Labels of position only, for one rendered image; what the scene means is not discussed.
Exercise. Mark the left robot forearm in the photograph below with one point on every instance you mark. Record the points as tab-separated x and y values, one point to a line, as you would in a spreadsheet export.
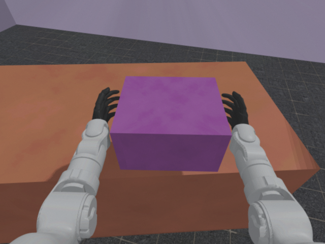
87	162

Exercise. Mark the robot right hand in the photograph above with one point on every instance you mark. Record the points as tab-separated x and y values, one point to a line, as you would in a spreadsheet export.
238	113

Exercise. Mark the robot left upper arm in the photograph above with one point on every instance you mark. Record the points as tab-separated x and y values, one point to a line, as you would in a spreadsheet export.
65	218

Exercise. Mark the right robot forearm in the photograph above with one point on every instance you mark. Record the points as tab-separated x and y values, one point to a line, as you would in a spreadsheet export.
259	178

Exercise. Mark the carton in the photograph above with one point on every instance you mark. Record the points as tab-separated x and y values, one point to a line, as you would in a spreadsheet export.
170	124

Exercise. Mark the robot right upper arm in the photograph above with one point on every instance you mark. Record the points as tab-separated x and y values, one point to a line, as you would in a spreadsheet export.
278	222

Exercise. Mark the pedestal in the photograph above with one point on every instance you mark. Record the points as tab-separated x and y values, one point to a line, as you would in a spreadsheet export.
44	110

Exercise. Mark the robot left hand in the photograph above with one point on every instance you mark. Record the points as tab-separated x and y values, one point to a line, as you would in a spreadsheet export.
101	109

